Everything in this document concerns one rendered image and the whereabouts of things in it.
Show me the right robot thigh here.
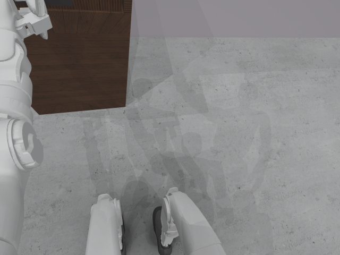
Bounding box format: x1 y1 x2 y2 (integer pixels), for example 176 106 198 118
161 191 226 255

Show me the robot left forearm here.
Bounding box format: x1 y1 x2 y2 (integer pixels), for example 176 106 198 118
0 29 33 127

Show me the robot right shin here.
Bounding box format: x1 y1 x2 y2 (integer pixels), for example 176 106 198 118
160 188 179 246

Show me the robot left upper arm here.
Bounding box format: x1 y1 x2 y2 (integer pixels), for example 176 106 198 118
0 118 44 255

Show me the left robot hand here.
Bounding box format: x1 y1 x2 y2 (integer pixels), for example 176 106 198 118
0 0 53 41

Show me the cabinet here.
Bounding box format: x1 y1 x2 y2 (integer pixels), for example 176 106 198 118
17 0 132 115

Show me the drawer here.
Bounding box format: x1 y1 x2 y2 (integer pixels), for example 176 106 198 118
16 0 122 11

